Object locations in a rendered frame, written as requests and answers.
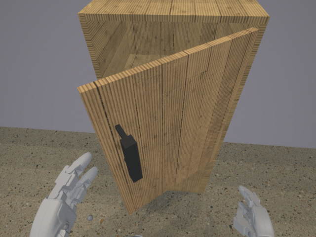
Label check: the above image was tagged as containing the robot left hand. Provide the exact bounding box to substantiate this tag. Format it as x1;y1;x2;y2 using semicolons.
29;152;98;237

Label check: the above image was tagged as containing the robot right hand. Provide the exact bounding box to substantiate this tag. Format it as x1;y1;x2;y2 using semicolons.
233;185;275;237

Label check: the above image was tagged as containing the cupboard door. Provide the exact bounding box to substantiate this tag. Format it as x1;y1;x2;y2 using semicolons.
77;27;259;215

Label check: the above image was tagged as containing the handle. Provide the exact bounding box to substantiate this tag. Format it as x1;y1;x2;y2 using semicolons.
115;124;143;183

